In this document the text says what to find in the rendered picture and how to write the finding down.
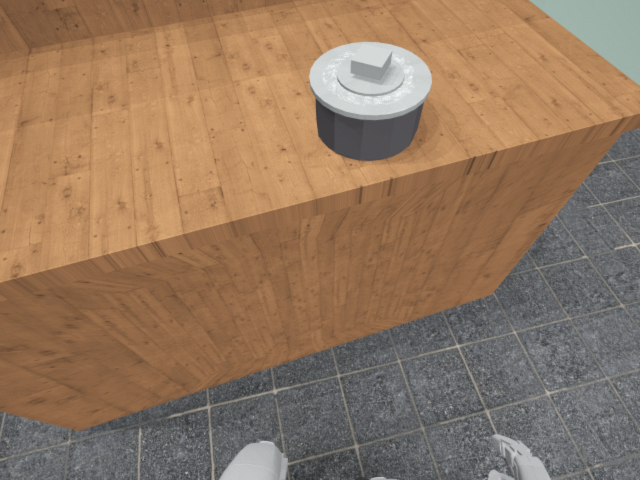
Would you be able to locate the knob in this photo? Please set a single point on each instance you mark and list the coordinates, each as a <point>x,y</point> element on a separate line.
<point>371,62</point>

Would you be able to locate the pot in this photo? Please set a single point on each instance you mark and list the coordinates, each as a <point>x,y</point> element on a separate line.
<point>366,140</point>

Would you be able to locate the left robot thigh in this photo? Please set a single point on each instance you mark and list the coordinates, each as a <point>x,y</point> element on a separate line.
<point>257,461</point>

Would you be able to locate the table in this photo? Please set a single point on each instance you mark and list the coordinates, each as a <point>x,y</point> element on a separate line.
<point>170,219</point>

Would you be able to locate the lid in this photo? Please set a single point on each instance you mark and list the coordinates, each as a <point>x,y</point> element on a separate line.
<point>404,86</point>

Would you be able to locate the robot right hand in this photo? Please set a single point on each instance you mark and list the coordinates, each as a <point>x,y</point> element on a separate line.
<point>526,467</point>

